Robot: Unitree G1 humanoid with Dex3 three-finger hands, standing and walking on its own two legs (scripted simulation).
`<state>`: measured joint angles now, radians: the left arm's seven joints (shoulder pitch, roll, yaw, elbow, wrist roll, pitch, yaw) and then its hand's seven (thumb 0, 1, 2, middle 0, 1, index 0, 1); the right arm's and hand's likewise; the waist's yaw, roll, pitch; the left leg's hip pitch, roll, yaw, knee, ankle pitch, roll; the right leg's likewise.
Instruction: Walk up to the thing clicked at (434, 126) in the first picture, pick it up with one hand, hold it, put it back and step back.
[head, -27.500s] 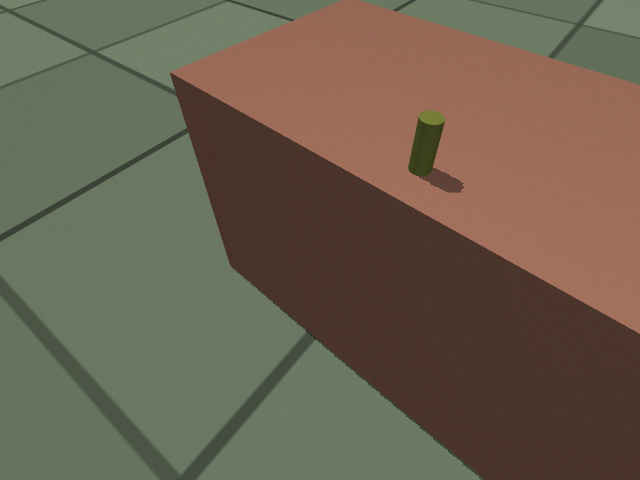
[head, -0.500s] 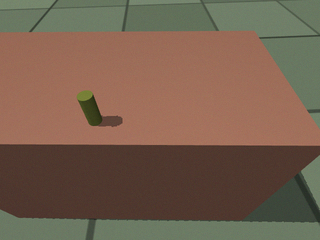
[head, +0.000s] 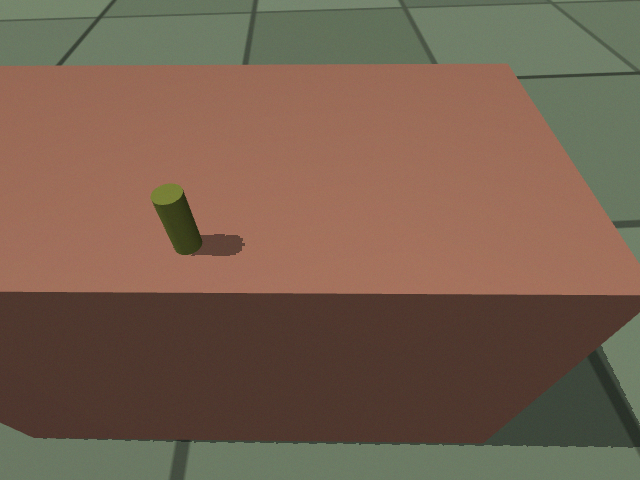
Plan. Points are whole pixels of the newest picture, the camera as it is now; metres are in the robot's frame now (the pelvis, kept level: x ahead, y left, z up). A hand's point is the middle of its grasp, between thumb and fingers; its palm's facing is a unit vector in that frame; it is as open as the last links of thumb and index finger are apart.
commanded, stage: stand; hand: left
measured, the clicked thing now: (178, 221) +0.44 +0.22 +0.07
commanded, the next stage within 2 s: step back in 1.88 s
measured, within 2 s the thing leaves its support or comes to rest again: neither
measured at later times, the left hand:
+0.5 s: hand out of the picture +0.07 +0.25 -0.15, palm faces -0.04 -0.94 -0.35, open 7.4 cm
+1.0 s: hand out of the picture +0.08 +0.25 -0.15, palm faces -0.03 -0.94 -0.35, open 7.4 cm
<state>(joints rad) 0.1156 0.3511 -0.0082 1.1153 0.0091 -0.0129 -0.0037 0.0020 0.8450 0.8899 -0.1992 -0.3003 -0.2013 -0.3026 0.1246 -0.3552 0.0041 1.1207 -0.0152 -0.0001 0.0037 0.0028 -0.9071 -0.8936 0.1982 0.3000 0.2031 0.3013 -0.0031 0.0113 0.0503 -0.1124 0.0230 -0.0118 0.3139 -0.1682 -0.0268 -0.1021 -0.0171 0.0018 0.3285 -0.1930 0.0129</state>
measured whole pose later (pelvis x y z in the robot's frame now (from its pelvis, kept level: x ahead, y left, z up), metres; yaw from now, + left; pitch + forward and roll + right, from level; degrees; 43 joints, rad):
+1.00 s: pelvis +0.00 +0.00 +0.00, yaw +0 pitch -2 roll +0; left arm 0.12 0.35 -0.01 1.11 0.01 -0.01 0.00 0.00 0.90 0.90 -0.20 -0.30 -0.20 -0.30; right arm 0.12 -0.35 0.00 1.12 -0.02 0.00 0.01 0.00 -0.91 -0.89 0.20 0.30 0.20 0.30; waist 0.00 0.01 0.06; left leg -0.11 0.03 -0.01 0.31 -0.17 -0.03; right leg -0.10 -0.01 0.00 0.32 -0.19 0.01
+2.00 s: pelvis -0.01 +0.00 -0.01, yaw +0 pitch -2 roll +0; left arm 0.10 0.36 0.05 1.05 -0.01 0.01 0.00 0.00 0.90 0.90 -0.20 -0.30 -0.20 -0.30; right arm 0.09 -0.37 -0.02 1.07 0.00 0.02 0.01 0.00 -0.91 -0.89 0.20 0.30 0.20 0.30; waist -0.01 0.02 0.13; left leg -0.21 0.03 -0.02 0.47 -0.22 -0.01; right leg -0.18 -0.01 -0.01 0.43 -0.23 0.00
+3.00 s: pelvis -0.23 +0.04 -0.03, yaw +2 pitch -3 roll +1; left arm 0.09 0.39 0.07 0.77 0.01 0.06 0.01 0.00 0.90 0.90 -0.20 -0.30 -0.20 -0.30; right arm 0.15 -0.38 -0.05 0.88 -0.03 0.03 0.00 0.00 -0.91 -0.89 0.20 0.30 0.20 0.30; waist 0.01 -0.03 0.21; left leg -0.27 -0.05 -0.01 0.66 -0.34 0.03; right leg -0.42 -0.02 0.05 0.81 -0.42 -0.01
